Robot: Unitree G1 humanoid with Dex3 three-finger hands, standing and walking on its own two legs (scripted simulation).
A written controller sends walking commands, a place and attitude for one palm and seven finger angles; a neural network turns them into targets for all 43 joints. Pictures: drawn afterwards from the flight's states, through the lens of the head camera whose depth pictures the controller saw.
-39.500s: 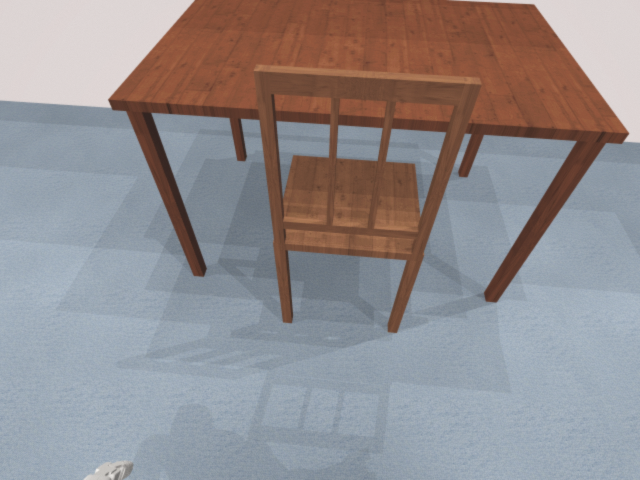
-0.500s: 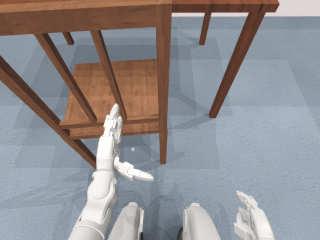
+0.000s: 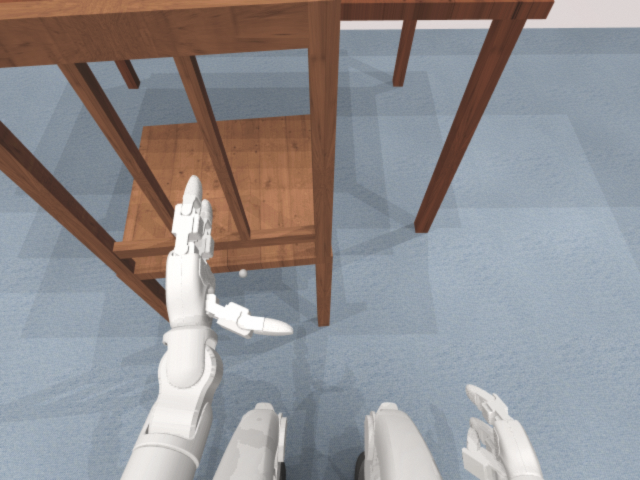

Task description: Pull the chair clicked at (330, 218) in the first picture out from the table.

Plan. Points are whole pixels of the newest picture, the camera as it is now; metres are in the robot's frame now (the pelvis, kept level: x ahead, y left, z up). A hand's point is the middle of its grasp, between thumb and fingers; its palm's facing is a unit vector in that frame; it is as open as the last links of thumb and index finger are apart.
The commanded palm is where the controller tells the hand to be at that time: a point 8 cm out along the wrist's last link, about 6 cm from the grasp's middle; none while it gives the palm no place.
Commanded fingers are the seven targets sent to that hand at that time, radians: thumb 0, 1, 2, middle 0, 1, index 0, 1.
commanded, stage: aim the fingers beside a spindle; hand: left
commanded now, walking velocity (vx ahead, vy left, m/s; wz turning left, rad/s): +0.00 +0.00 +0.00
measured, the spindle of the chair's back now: (143, 175) +0.48 +0.25 +0.06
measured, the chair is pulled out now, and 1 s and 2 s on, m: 0.17 0.17 0.17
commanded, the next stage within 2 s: push the fingers through the gap in 1.92 s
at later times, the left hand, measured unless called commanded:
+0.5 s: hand (248, 297) +0.33 +0.10 +0.01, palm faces +0.08 -1.00 -0.04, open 16.9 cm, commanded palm +0.30 +0.15 +0.03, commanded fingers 0.00 -0.50 0.30 -0.06 -0.08 -0.06 -0.08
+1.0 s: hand (232, 277) +0.33 +0.11 +0.07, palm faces +0.12 -0.99 -0.03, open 16.9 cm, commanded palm +0.30 +0.15 +0.03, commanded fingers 0.00 -0.50 0.30 -0.06 -0.08 -0.06 -0.08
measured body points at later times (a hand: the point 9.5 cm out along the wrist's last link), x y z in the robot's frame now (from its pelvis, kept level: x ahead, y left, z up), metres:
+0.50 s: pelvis +0.00 +0.00 +0.01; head +0.11 -0.01 +0.44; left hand +0.32 +0.16 +0.02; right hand +0.17 -0.23 -0.11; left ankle +0.03 +0.13 -0.61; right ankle +0.04 -0.10 -0.61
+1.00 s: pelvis +0.00 -0.01 +0.00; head +0.11 -0.02 +0.44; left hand +0.32 +0.16 +0.07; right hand +0.17 -0.24 -0.11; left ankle +0.03 +0.13 -0.61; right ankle +0.04 -0.10 -0.61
